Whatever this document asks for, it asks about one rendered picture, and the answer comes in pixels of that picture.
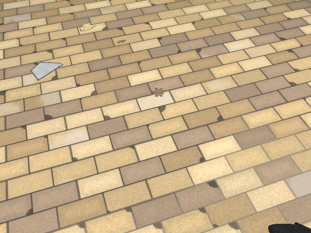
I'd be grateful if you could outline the right robot hand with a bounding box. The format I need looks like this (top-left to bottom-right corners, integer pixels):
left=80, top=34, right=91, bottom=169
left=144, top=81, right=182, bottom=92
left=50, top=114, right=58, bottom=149
left=268, top=222, right=311, bottom=233

